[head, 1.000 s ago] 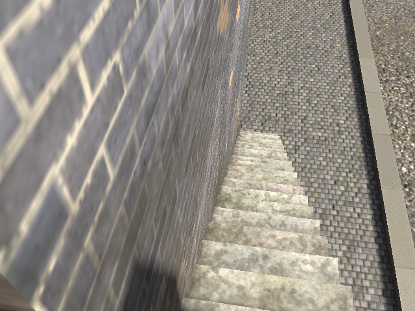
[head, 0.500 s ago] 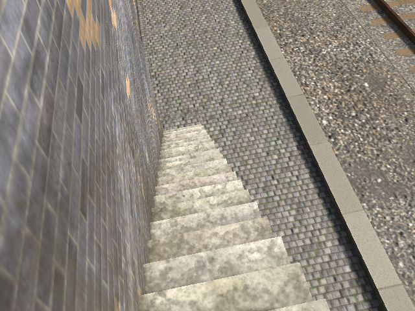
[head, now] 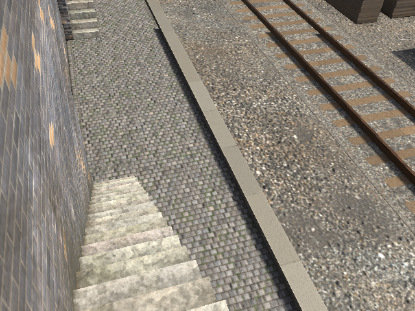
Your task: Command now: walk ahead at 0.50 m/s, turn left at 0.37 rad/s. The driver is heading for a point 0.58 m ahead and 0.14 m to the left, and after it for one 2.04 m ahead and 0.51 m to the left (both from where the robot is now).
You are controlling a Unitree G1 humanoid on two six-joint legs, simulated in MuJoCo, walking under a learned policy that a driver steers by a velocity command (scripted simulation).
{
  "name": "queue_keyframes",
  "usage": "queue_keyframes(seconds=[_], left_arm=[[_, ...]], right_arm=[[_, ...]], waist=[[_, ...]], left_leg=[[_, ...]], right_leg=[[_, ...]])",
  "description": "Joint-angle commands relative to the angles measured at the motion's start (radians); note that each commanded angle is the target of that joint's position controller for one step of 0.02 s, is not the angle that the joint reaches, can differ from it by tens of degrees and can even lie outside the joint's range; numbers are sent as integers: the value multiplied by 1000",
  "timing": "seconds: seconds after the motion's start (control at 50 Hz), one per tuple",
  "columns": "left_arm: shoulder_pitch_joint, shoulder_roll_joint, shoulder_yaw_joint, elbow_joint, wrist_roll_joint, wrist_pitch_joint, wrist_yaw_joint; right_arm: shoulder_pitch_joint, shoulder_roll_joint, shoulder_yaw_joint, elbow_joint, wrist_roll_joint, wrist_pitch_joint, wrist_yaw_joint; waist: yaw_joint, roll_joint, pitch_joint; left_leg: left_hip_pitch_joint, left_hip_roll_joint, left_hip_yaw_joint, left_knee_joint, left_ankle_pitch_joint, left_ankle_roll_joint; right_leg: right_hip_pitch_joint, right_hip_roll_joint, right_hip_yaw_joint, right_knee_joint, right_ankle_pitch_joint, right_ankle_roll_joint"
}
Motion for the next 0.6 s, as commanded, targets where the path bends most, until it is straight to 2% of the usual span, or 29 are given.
queue_keyframes(seconds=[0.02,0.04,0.06,0.08,0.1,0.12,0.14,0.16,0.18,0.2,0.22,0.24,0.26,0.28,0.3,0.32,0.34,0.36,0.38,0.4,0.42,0.44,0.46,0.48,0.5,0.52,0.54,0.56,0.6], left_arm=[[112,94,14,4,216,-56,-52],[28,25,1,-30,202,-60,-77],[5,-19,-12,-27,169,-59,-119],[-69,25,1,-61,157,-62,-115],[-98,85,23,-62,127,-71,-86],[-173,105,25,-80,128,-71,-70],[-284,83,24,-100,113,-78,-68],[-320,71,27,-97,97,-87,-67],[-360,50,17,-72,118,-89,-82],[-324,19,14,-76,141,-80,-86],[-245,-6,10,-89,150,-59,-80],[-138,-11,17,-94,158,-47,-85],[-67,-2,26,-108,136,-44,-92],[-25,19,33,-110,113,-50,-92],[122,65,56,-65,109,-56,-90],[403,202,113,27,99,-55,-82],[696,304,157,108,119,-57,-78],[550,338,157,85,148,-71,-123],[351,310,163,42,203,-66,-116],[209,224,137,4,183,-72,-92],[145,176,113,-15,158,-84,-70],[70,112,83,-19,156,-95,-42],[145,45,61,38,161,-119,-23],[127,35,46,44,176,-149,-12],[179,101,52,64,190,-167,-8],[241,145,58,104,194,-170,-19],[366,183,47,191,185,-167,-23],[421,168,46,215,163,-168,-20],[467,151,34,274,163,-160,-31]], right_arm=[[-188,178,110,-125,-181,-104,-2],[-211,66,93,-109,-154,-126,-18],[-174,-38,88,-65,-115,-147,-34],[-67,-48,96,-20,-119,-158,-59],[150,-57,93,68,-113,-168,-83],[414,-17,88,155,-97,-168,-118],[576,21,84,206,-89,-155,-134],[597,18,76,202,-97,-134,-114],[504,77,95,139,-97,-113,-94],[299,126,109,24,-76,-90,-66],[190,75,104,-13,-103,-83,-23],[85,48,109,-80,-96,-87,-15],[117,6,94,-68,-91,-89,-33],[163,-26,86,-53,-90,-91,-43],[99,-80,80,-67,-68,-90,-32],[18,-134,71,-113,-71,-81,12],[44,-7,108,-154,-69,-91,60],[272,69,130,-175,-31,-92,81],[261,66,141,-222,-66,-48,83],[99,100,163,-268,-98,-9,45],[52,81,158,-284,-115,5,24],[100,105,155,-242,-131,22,38],[82,122,151,-213,-146,20,61],[12,55,124,-196,-135,6,79],[-55,44,112,-186,-137,-2,90],[-121,39,105,-192,-129,-10,103],[-31,72,112,-146,-124,-6,117],[39,57,115,-128,-130,-11,107],[-103,-6,111,-164,-142,-23,75]], waist=[[86,52,271],[95,110,166],[118,162,90],[56,86,99],[-10,87,66],[-129,115,60],[-216,171,82],[-206,200,116],[-198,118,143],[-103,122,101],[-41,160,116],[13,161,165],[26,49,172],[24,39,203],[123,47,188],[236,88,79],[262,-151,-134],[101,-105,-398],[102,68,-251],[114,167,-103],[51,267,-6],[-43,227,83],[-52,102,224],[-8,94,213],[32,44,229],[50,40,229],[40,-58,232],[42,-24,196],[93,23,198]], left_leg=[[-592,206,-271,-102,96,140],[-799,131,-154,-100,86,99],[-857,136,-206,-85,243,68],[-692,135,-310,51,243,54],[-397,180,-374,129,280,37],[105,190,-444,290,195,-2],[384,214,-511,364,167,-38],[434,236,-618,378,252,-48],[309,202,-623,397,200,-41],[-153,108,-464,328,61,-18],[-614,71,-425,214,-80,17],[-863,69,-468,307,-148,43],[-857,57,-480,390,-114,26],[-801,38,-458,452,-124,-10],[-735,4,-455,633,-167,-38],[-762,59,-450,856,136,-58],[-954,-37,-333,1481,-181,-140],[-1120,16,-203,1783,-593,-104],[-1270,127,-246,1767,-372,-118],[-1342,205,-257,1672,-171,-136],[-1183,242,-206,1481,-39,-135],[-891,294,-94,1249,111,-122],[-833,321,-43,1179,225,-99],[-704,296,23,943,454,-87],[-625,299,58,849,573,-89],[-681,317,6,807,619,-76],[-845,312,-116,978,636,-77],[-1027,319,-210,866,593,-72],[-1244,325,-258,827,527,-71]], right_leg=[[-2,-131,38,-646,657,-2],[351,-101,-82,-717,724,-10],[498,-72,-124,-515,784,19],[304,-93,1,-613,851,24],[103,-52,6,-701,692,36],[-297,-34,59,-912,650,41],[-544,-33,93,-1055,594,38],[-630,-17,106,-1066,495,30],[-539,-31,126,-1172,654,-13],[-26,11,0,-1329,790,-60],[444,38,-83,-1118,880,-34],[682,40,-57,-1071,773,-20],[791,76,-76,-1146,649,-18],[858,73,-80,-1307,609,-35],[974,3,-43,-1597,677,-82],[1172,-83,-49,-1579,712,-148],[1553,-284,78,-1311,1198,-363],[1688,-559,150,-1007,1684,-523],[1449,-657,417,-1170,1221,-545],[1179,-625,417,-1303,774,-488],[837,-479,240,-1372,499,-398],[440,-315,28,-1444,361,-313],[234,-237,9,-1468,235,-265],[94,-186,-53,-1506,74,-258],[57,-178,-75,-1536,-16,-229],[105,-230,11,-1538,-81,-236],[255,-275,119,-1482,-80,-273],[475,-315,145,-1440,-84,-279],[702,-393,239,-1417,-130,-287]])
Velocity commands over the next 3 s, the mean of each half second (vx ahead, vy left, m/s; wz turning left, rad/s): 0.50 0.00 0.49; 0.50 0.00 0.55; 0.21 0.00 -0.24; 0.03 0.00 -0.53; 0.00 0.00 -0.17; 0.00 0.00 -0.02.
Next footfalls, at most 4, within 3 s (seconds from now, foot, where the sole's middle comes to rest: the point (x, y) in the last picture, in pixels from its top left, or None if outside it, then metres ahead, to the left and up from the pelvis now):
0.32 right None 0.29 -0.12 -0.95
1.02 left None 0.41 0.33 -1.14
1.36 right None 0.52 0.14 -1.14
2.32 left None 0.46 0.31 -1.14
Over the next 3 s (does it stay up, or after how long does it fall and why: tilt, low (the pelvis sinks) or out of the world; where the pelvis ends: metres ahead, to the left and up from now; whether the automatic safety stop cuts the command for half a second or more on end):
stays up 0.44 0.21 -0.37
